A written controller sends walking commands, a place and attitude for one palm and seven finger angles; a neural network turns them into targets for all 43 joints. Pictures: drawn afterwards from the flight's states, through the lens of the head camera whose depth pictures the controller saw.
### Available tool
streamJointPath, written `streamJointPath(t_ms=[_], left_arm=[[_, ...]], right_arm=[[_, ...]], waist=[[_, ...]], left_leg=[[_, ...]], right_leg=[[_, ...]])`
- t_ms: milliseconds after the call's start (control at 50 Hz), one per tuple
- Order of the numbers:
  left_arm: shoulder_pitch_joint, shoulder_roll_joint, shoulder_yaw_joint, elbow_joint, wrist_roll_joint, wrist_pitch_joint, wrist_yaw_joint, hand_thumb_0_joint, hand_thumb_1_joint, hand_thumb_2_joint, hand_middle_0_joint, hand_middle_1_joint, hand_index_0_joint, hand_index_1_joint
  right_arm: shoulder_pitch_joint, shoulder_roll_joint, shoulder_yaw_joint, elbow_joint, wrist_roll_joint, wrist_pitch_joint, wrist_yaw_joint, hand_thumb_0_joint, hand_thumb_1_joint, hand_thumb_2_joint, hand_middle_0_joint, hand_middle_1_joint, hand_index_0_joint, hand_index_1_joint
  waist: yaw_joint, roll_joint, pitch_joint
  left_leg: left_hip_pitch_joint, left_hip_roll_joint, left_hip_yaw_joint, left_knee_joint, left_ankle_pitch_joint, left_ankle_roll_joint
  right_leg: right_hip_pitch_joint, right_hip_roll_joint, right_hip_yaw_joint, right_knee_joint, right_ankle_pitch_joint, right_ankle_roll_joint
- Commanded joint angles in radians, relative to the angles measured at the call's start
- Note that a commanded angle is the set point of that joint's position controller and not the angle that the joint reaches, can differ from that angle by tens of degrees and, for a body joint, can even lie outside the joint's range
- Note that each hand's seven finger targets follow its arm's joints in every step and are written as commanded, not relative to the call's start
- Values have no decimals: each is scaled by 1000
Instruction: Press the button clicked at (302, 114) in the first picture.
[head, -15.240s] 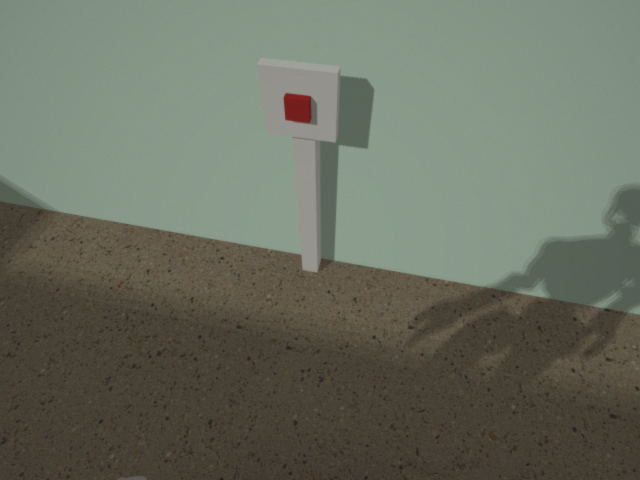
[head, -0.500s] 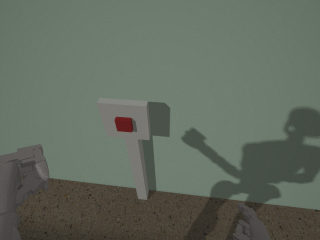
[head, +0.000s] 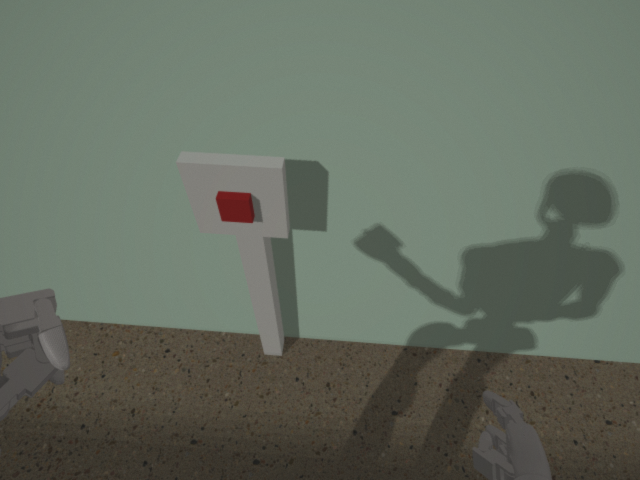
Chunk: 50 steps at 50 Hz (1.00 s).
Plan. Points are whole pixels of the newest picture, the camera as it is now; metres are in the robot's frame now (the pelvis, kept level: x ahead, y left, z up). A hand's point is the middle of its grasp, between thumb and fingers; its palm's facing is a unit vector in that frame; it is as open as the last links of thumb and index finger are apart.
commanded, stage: step back with the hand held close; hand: left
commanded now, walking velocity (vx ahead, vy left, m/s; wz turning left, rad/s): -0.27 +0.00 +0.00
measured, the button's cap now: (236, 206) +0.56 +0.20 -0.03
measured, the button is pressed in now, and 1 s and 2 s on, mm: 0 0 0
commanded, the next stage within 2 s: stop stepping back and stand still in 1.12 s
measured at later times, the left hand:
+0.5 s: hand (39, 394) +0.16 +0.24 +0.16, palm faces +0.38 -0.80 -0.46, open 3.1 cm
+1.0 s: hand (68, 467) +0.11 +0.19 +0.17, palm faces +0.18 -0.84 -0.52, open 3.1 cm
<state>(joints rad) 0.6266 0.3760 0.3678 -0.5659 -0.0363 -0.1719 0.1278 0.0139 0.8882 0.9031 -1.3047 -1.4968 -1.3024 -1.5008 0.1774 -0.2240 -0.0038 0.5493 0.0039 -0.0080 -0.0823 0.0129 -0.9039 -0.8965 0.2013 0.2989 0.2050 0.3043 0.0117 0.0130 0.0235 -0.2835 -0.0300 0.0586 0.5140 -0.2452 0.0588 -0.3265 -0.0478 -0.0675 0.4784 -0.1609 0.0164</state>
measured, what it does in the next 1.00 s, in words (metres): walks backwards: right foot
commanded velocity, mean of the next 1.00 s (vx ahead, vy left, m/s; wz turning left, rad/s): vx -0.37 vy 0.00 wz -0.02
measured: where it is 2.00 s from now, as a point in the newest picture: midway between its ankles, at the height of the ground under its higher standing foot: outside the picture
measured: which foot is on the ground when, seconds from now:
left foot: down 0.00-0.98, up 1.00-1.00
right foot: down 0.00-0.62, up 0.64-0.84, down 0.86-1.00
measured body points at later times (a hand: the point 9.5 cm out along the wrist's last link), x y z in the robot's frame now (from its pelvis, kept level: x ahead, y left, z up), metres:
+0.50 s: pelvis -0.04 +0.00 -0.01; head -0.01 +0.02 +0.43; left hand +0.13 +0.28 +0.19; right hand +0.14 -0.24 -0.09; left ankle +0.02 +0.08 -0.73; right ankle +0.05 -0.13 -0.74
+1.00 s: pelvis -0.11 -0.02 +0.00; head -0.04 +0.00 +0.44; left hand +0.09 +0.23 +0.19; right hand +0.10 -0.24 -0.08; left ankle +0.01 +0.08 -0.73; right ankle -0.20 -0.13 -0.74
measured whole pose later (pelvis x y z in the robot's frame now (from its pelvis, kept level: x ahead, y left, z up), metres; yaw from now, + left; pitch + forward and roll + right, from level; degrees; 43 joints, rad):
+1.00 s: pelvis -0.11 -0.02 +0.00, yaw -3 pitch +5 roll -3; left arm 0.61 0.46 0.40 -0.68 -0.05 -0.27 0.09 0.02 0.89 0.90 -1.31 -1.50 -1.30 -1.50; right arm 0.04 -0.16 0.03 0.57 -0.02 -0.08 -0.02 0.01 -0.90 -0.90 0.21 0.30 0.21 0.30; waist 0.01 0.00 0.07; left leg -0.52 0.07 0.05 0.46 -0.03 0.02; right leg -0.18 0.09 0.00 0.41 -0.33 -0.03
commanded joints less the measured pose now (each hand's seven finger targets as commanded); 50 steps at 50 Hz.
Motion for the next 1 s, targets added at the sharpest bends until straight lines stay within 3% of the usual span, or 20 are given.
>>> streamJointPath(t_ms=[0, 80, 160, 260, 320, 360, 420, 500, 540, 560, 600, 640, 700, 780, 840, 900, 920, 940, 960, 980], left_arm=[[-17, 155, 116, -222, 6, -70, 28, 0, 900, 900, -1300, -1500, -1300, -1500], [-23, 160, 119, -241, 10, -85, 35, 0, 900, 900, -1300, -1500, -1300, -1500], [-29, 158, 120, -238, 15, -98, 42, 0, 900, 900, -1300, -1500, -1300, -1500], [-25, 155, 139, -244, 29, -114, 41, 0, 900, 900, -1300, -1500, -1300, -1500], [-28, 164, 153, -254, 32, -123, 36, 0, 900, 900, -1300, -1500, -1300, -1500], [-44, 161, 142, -271, 26, -123, 32, 0, 900, 900, -1300, -1500, -1300, -1500], [-49, 166, 133, -273, 22, -129, 33, 0, 900, 900, -1300, -1500, -1300, -1500], [-25, 188, 153, -265, 10, -145, 51, 0, 900, 900, -1300, -1500, -1300, -1500], [-10, 190, 159, -261, 11, -154, 57, 0, 900, 900, -1300, -1500, -1300, -1500], [0, 190, 168, -257, 18, -159, 56, 0, 900, 900, -1300, -1500, -1300, -1500], [-14, 180, 183, -279, 39, -169, 46, 0, 900, 900, -1300, -1500, -1300, -1500], [-30, 197, 188, -304, 35, -163, 41, 0, 900, 900, -1300, -1500, -1300, -1500], [46, 154, 150, -276, 8, -166, 30, 0, 900, 900, -1300, -1500, -1300, -1500], [0, 161, 96, -291, -3, -172, 9, 0, 900, 900, -1300, -1500, -1300, -1500], [-13, 209, 134, -314, -6, -175, 1, 0, 900, 900, -1300, -1500, -1300, -1500], [20, 224, 169, -350, -28, -166, -8, 0, 900, 900, -1300, -1500, -1300, -1500], [47, 243, 193, -349, -35, -163, -8, 0, 900, 900, -1300, -1500, -1300, -1500], [85, 264, 219, -329, -43, -158, -5, 0, 900, 900, -1300, -1500, -1300, -1500], [123, 263, 240, -281, -47, -151, -7, 0, 900, 900, -1300, -1500, -1300, -1500], [126, 253, 238, -253, -47, -145, -5, 0, 900, 900, -1300, -1500, -1300, -1500]], right_arm=[[-93, -131, -44, -169, -1, -68, -11, 0, -900, -900, 200, 300, 200, 300], [-81, -129, -43, -167, -4, -79, -7, 0, -900, -900, 200, 300, 200, 300], [-82, -132, -40, -163, -7, -89, -11, 0, -900, -900, 200, 300, 200, 300], [-87, -137, -43, -168, -5, -107, -12, 0, -900, -900, 200, 300, 200, 300], [-76, -134, -50, -163, -8, -110, -6, 0, -900, -900, 200, 300, 200, 300], [-70, -132, -51, -156, -10, -109, -2, 0, -900, -900, 200, 300, 200, 300], [-59, -129, -54, -143, -15, -106, 6, 0, -900, -900, 200, 300, 200, 300], [-53, -115, -56, -121, -15, -90, 6, 0, -900, -900, 200, 300, 200, 300], [-70, -121, -55, -121, -17, -88, 0, 0, -900, -900, 200, 300, 200, 300], [-78, -127, -54, -129, -16, -93, -3, 0, -900, -900, 200, 300, 200, 300], [-110, -145, -56, -146, -20, -113, -10, 0, -900, -900, 200, 300, 200, 300], [-99, -124, -65, -141, -25, -129, -10, 0, -900, -900, 200, 300, 200, 300], [-61, -118, -62, -98, -34, -157, 7, 0, -900, -900, 200, 300, 200, 300], [-46, -122, -47, -24, -53, -169, 33, 0, -900, -900, 200, 300, 200, 300], [-57, -123, -53, -27, -56, -159, 39, 0, -900, -900, 200, 300, 200, 300], [-86, -114, -50, -84, -34, -128, 49, 0, -900, -900, 200, 300, 200, 300], [-100, -105, -45, -112, -23, -112, 48, 0, -900, -900, 200, 300, 200, 300], [-104, -89, -38, -130, -7, -97, 44, 0, -900, -900, 200, 300, 200, 300], [-128, -85, -35, -156, 10, -84, 36, 0, -900, -900, 200, 300, 200, 300], [-150, -85, -34, -169, 24, -78, 27, 0, -900, -900, 200, 300, 200, 300]], waist=[[-8, 11, -99], [-15, -4, -95], [-17, 23, -75], [-9, 103, -93], [-11, 58, -103], [-17, -1, -114], [-27, -41, -111], [-34, -82, -139], [-37, 3, -128], [-36, 52, -123], [-17, 236, -129], [-16, 162, -154], [-9, 131, -163], [-8, 191, -252], [2, 186, -351], [10, 110, -403], [6, 41, -394], [1, -110, -400], [5, -230, -344], [12, -258, -275]], left_leg=[[-256, 124, -158, -171, -148, 24], [-239, 103, -152, -127, -214, 18], [-276, 126, -181, -166, -254, 24], [-454, 188, -235, -248, -319, 58], [-473, 169, -214, -183, -279, 57], [-404, 129, -186, -107, -238, 35], [-287, 79, -149, 2, -247, 10], [-132, 58, -134, 61, -189, -11], [-170, 99, -180, -34, -208, 6], [-266, 151, -236, -138, -252, 29], [-547, 310, -397, -364, -434, 96], [-436, 338, -402, -308, -202, 113], [-153, 303, -322, -198, 182, 93], [223, 286, -272, -109, 725, 54], [380, 262, -202, -56, 899, 34], [349, 222, -127, -26, 758, 13], [296, 184, -82, 6, 666, -3], [224, 133, -33, 55, 525, -26], [114, 69, 2, 140, 204, -40], [-54, 20, -16, 248, -67, -44]], right_leg=[[237, -19, 128, 5, 21, -19], [164, -40, 165, -55, -84, -32], [162, -15, 138, -32, -122, -24], [342, 46, 112, 155, 46, -6], [349, 29, 156, 166, 144, -14], [267, -9, 210, 97, 137, -33], [100, -75, 287, -35, -29, -69], [-57, -108, 255, -121, -167, -83], [-34, -56, 200, -69, -160, -58], [59, 4, 155, 20, -131, -32], [323, 124, 76, 353, -43, 8], [234, 136, 110, 434, -149, 3], [84, 115, 99, 239, -268, -10], [-12, 102, 88, -13, -179, -9], [2, 100, 79, -64, -83, -4], [63, 73, 77, -94, 101, 18], [82, 34, 94, -122, 301, 31], [117, -34, 117, -131, 529, 50], [109, -115, 145, -147, 711, 58], [117, -186, 186, -138, 806, 35]])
